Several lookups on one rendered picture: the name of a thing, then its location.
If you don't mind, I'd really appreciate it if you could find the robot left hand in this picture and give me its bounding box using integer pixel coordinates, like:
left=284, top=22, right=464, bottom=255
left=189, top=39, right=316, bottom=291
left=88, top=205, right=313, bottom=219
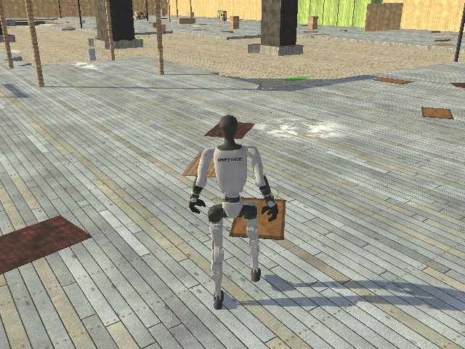
left=189, top=199, right=206, bottom=214

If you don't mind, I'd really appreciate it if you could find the right robot thigh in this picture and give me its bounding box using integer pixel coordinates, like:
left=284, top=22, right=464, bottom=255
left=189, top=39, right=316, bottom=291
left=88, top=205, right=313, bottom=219
left=243, top=201, right=258, bottom=238

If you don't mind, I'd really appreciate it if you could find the right robot forearm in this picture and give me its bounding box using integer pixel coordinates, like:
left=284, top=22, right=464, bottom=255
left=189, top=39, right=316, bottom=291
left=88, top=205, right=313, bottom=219
left=259, top=175, right=276, bottom=207

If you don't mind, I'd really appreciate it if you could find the left robot forearm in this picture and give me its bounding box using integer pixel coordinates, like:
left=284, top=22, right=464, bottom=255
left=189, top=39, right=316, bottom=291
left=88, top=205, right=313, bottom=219
left=190, top=176, right=203, bottom=202

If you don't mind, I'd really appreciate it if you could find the robot right hand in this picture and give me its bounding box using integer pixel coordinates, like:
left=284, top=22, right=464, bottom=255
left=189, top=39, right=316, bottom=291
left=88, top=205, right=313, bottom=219
left=262, top=203, right=278, bottom=222

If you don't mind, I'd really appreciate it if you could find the left robot thigh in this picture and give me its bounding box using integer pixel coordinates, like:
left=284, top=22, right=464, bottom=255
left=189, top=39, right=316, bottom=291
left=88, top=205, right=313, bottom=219
left=208, top=204, right=224, bottom=262

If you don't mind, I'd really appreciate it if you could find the robot left upper arm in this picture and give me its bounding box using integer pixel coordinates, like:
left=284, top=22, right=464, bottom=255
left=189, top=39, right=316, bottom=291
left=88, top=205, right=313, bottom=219
left=195, top=148, right=215, bottom=188

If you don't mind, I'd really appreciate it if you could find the robot thigh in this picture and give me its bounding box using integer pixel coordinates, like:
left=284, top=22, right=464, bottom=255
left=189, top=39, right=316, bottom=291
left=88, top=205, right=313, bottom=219
left=243, top=201, right=258, bottom=238
left=208, top=204, right=224, bottom=262

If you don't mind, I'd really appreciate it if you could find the robot right upper arm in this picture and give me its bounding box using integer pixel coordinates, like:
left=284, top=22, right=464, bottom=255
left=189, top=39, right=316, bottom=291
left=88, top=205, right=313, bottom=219
left=245, top=146, right=266, bottom=187

